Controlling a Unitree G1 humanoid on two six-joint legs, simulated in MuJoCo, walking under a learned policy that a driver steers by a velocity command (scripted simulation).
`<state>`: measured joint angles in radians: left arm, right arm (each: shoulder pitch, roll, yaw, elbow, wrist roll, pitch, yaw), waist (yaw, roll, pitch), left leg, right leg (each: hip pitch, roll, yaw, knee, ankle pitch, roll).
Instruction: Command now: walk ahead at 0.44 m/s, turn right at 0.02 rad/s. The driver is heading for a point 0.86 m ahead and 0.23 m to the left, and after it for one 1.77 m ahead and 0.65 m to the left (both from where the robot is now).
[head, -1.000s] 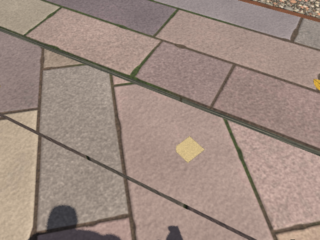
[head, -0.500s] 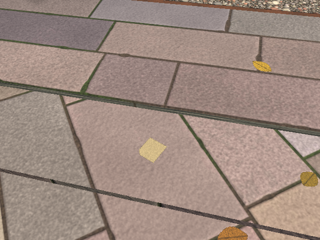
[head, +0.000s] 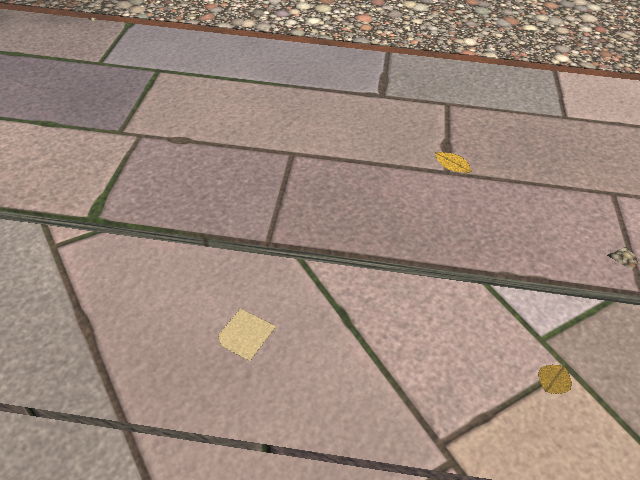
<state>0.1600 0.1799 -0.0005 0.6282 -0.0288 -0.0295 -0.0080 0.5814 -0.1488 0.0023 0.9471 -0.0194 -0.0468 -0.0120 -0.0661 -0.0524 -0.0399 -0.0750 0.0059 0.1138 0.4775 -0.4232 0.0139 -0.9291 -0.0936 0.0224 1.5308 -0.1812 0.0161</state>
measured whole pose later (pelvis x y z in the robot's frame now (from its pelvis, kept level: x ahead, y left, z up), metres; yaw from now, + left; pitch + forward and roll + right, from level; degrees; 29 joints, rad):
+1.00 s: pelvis +0.51 +0.03 +0.06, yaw +27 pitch +1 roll +2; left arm 0.16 0.29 0.04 0.73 -0.03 -0.09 -0.01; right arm 0.25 -0.26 -0.08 0.71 0.01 -0.04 0.03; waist -0.03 -0.03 0.07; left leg -0.30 -0.10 0.04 0.42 -0.46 0.08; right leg -0.51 -0.12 0.05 1.24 -0.39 -0.01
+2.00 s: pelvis +0.88 +0.35 +0.09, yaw +38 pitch +0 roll +2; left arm 0.17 0.29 0.07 0.79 -0.03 -0.03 0.00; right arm 0.36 -0.22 -0.08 0.82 -0.02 -0.10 0.00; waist -0.05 -0.05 0.00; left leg -0.02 -0.05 0.20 0.25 -0.25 0.06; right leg -0.77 -0.10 0.09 1.06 -0.05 0.00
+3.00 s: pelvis +1.31 +0.58 +0.13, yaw +1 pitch +1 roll +1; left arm 0.12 0.26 0.07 0.57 -0.03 0.01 -0.03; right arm 0.41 -0.22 -0.05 0.86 -0.01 -0.08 -0.03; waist -0.10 -0.03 -0.01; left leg -0.04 0.04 0.14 0.30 -0.27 -0.01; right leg -0.73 -0.06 0.04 1.02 -0.13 -0.01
